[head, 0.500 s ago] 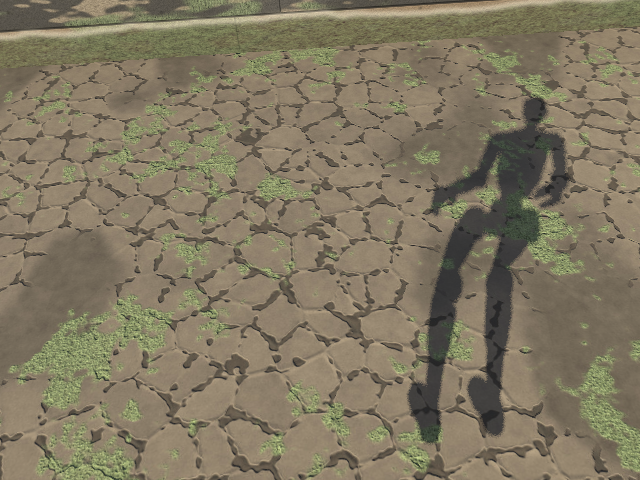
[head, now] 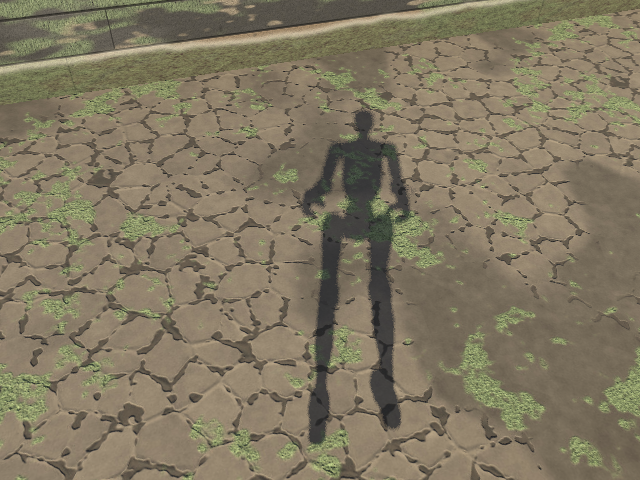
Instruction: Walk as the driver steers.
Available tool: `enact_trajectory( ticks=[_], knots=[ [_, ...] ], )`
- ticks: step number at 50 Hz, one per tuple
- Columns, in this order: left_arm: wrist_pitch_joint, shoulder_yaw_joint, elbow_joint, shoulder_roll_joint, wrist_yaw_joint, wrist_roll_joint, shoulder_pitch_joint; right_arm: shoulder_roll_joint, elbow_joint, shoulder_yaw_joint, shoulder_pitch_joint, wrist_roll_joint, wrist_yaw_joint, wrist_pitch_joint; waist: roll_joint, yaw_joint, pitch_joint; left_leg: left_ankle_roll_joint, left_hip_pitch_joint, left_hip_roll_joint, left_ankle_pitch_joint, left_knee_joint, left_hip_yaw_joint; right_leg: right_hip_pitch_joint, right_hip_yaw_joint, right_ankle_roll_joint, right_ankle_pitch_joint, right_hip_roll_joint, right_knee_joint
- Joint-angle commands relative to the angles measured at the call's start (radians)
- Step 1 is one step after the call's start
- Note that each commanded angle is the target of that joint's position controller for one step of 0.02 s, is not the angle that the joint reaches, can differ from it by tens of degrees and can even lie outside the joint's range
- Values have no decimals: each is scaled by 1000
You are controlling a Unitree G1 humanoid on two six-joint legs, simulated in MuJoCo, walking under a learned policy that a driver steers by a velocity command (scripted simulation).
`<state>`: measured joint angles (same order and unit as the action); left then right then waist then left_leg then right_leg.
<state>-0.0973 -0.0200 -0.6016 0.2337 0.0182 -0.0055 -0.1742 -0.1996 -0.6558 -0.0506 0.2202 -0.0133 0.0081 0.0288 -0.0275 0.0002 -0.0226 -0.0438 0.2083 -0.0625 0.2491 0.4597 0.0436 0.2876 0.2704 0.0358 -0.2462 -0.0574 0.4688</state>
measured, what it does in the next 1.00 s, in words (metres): stands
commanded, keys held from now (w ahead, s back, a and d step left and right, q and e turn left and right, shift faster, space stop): w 1.00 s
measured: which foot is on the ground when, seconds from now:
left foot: down 0.00-1.00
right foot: down 0.00-1.00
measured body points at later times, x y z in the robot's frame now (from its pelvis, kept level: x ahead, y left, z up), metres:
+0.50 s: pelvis +0.03 -0.02 -0.02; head +0.03 -0.03 +0.43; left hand +0.23 +0.19 -0.09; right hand +0.25 -0.22 -0.08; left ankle +0.00 +0.09 -0.74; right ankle +0.05 -0.16 -0.74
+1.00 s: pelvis +0.02 -0.04 -0.02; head +0.01 -0.04 +0.43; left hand +0.23 +0.16 -0.09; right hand +0.22 -0.24 -0.09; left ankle +0.00 +0.09 -0.74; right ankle +0.05 -0.16 -0.74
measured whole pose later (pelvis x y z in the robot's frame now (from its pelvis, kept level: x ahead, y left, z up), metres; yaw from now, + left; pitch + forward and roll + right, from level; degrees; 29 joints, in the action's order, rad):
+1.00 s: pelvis +0.02 -0.04 -0.02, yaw +1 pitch -2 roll +0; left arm -0.06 -0.05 -0.59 0.16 -0.02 -0.02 -0.05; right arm -0.16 -0.56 -0.04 0.13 -0.02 0.01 0.08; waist 0.00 0.02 0.00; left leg 0.02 0.24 -0.01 0.40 0.67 0.08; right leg 0.32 0.07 -0.01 -0.31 -0.05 0.67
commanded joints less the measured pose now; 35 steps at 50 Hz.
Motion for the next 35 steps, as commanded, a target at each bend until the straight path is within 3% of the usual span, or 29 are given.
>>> enact_trajectory(
  ticks=[1,3,4,5,6,8,9,11,15,22,34,35],
  knots=[
    [5,25,30,54,-22,-17,109,-136,83,33,-97,24,5,-14,124,17,17,13,111,119,300,-266,203,-79,-84,-11,39,-1,-43],
    [2,23,16,57,-15,-12,117,-127,90,33,-84,23,10,-10,152,15,30,-1,80,130,326,-280,220,-26,-114,-12,-5,3,-35],
    [5,27,15,70,-3,-1,142,-129,99,37,-84,28,11,-16,147,11,38,-9,73,131,300,-270,219,-11,-126,-9,8,7,-24],
    [8,27,11,72,5,-3,152,-127,102,38,-72,28,10,-18,138,8,27,-22,52,135,274,-257,218,-2,-139,-10,9,11,-15],
    [14,25,11,51,-6,-13,165,-130,128,44,-101,21,12,-11,129,18,65,-51,40,160,72,-208,241,44,-171,-17,36,13,17],
    [24,21,0,37,-7,-23,153,-132,127,49,-61,16,10,-2,131,12,-5,-75,-25,175,-116,-143,229,41,-202,-26,-2,23,33],
    [27,10,5,7,-11,-21,155,-110,136,42,-77,8,8,4,119,25,-22,-75,-31,169,-163,-102,195,24,-204,-29,22,31,8],
    [36,10,5,12,-14,-30,166,-108,149,43,-79,7,9,23,109,16,-50,-64,-35,147,-217,-55,170,-9,-223,-38,37,26,27],
    [41,14,15,26,-14,-22,186,-96,175,42,-103,4,10,42,71,10,-56,-35,-39,103,-248,18,107,-24,-215,-42,123,39,54],
    [46,12,34,33,-21,-6,207,-70,206,40,-155,-4,3,47,3,8,-73,15,-14,54,-138,114,30,-46,-188,-76,307,65,105],
    [49,4,75,24,-32,0,232,-41,219,37,-224,-1,-1,38,10,22,-81,40,-1,55,-73,161,16,3,-171,-90,244,77,108],
    [52,-3,77,12,-38,-10,230,-35,219,36,-226,-7,-1,46,14,25,-76,38,0,57,-60,154,18,10,-178,-90,223,73,100]
  ],
)
Velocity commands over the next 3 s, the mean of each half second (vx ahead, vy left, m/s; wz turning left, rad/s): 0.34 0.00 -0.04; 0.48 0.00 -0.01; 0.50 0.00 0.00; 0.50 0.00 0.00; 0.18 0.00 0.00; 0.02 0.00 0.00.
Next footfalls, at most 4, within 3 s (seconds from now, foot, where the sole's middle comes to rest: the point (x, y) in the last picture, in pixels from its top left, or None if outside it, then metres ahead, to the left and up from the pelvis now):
none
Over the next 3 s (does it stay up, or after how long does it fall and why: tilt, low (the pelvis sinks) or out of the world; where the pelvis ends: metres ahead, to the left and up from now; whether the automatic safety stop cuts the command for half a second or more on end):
stays up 0.05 -0.02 0.01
